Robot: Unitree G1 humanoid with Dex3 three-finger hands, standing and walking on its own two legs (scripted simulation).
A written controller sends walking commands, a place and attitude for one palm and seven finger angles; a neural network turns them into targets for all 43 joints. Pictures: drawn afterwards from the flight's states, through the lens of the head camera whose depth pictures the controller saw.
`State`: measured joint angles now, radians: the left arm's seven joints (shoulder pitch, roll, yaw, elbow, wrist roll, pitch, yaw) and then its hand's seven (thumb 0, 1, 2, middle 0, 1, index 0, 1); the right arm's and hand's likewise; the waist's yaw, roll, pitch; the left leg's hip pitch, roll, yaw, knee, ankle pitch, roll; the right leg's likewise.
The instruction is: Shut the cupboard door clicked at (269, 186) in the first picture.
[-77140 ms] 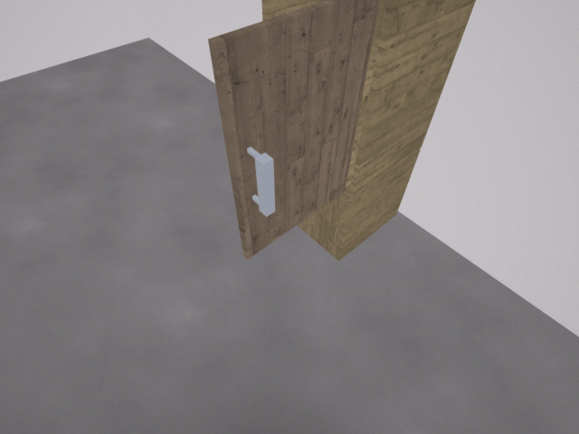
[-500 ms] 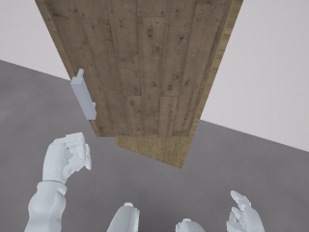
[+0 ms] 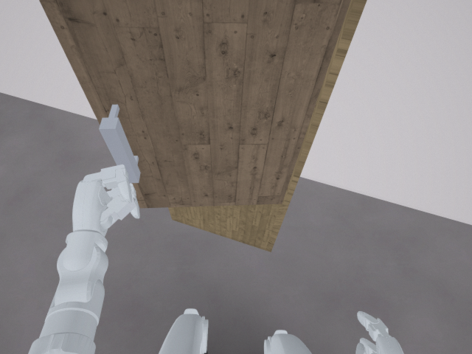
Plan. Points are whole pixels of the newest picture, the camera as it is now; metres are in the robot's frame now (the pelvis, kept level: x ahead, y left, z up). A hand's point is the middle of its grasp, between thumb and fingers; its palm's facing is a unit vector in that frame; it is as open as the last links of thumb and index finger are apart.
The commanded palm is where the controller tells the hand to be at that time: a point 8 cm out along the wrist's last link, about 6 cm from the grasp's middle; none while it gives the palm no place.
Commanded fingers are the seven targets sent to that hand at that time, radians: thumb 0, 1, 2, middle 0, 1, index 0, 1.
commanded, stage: bring the fist close to the handle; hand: left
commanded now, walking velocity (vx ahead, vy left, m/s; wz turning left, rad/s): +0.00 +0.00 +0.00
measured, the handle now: (124, 145) +0.47 +0.24 +0.05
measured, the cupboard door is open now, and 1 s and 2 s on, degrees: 21 19 3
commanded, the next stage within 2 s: push the door shut along its arc in 0.52 s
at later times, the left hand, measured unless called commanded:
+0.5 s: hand (139, 186) +0.38 +0.19 +0.05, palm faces +0.11 -0.99 -0.03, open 3.1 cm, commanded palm +0.36 +0.23 +0.05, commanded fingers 0.00 0.90 0.90 -1.30 -1.50 -1.30 -1.50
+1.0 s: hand (140, 168) +0.42 +0.19 +0.05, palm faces +0.02 -1.00 -0.04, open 3.1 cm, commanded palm +0.41 +0.23 +0.05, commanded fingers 0.00 0.90 0.90 -1.30 -1.50 -1.30 -1.50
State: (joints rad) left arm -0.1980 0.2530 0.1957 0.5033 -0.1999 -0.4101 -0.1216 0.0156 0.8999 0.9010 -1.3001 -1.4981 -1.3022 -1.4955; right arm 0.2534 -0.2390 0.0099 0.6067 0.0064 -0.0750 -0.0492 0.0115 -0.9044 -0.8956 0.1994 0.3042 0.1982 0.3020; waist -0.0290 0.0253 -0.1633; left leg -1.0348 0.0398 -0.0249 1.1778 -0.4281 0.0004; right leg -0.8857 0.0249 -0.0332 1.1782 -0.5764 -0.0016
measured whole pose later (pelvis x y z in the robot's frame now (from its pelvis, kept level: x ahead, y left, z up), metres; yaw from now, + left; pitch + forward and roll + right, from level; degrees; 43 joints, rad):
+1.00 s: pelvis +0.00 +0.00 -0.01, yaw +0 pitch +19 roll -3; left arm -0.56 0.36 0.27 0.91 -0.18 -0.46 -0.24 0.02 0.90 0.90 -1.33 -1.50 -1.30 -1.50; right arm 0.27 -0.25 0.00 0.65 0.01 -0.03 -0.04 0.01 -0.91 -0.90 0.20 0.30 0.20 0.30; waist -0.06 0.03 -0.16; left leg -1.11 0.04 -0.04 1.21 -0.43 -0.01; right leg -0.96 0.03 -0.04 1.21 -0.58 -0.01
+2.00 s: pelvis -0.01 +0.01 -0.04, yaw -4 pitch +27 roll -5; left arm -1.08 0.60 0.36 1.24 -0.05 -0.31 -0.41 0.02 0.90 0.90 -1.30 -1.50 -1.30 -1.50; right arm 0.36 -0.26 0.04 0.65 0.00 -0.02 0.00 0.01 -0.90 -0.90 0.20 0.30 0.20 0.30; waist -0.22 0.06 -0.15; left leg -1.37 0.08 -0.04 1.34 -0.46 0.02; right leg -1.21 0.06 -0.04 1.31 -0.59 0.01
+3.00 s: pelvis -0.05 +0.01 -0.07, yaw -3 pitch +30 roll -7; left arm -1.37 0.52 0.28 1.38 0.15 -0.25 0.25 0.03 0.83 1.03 -1.30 -1.50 -1.31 -1.50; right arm 0.39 -0.21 0.05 0.70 -0.12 -0.11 0.08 0.00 -0.90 -0.90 0.20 0.30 0.20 0.30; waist -0.30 0.07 -0.15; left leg -1.54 0.04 -0.10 1.40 -0.39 0.00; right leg -1.36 0.05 -0.09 1.38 -0.55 0.00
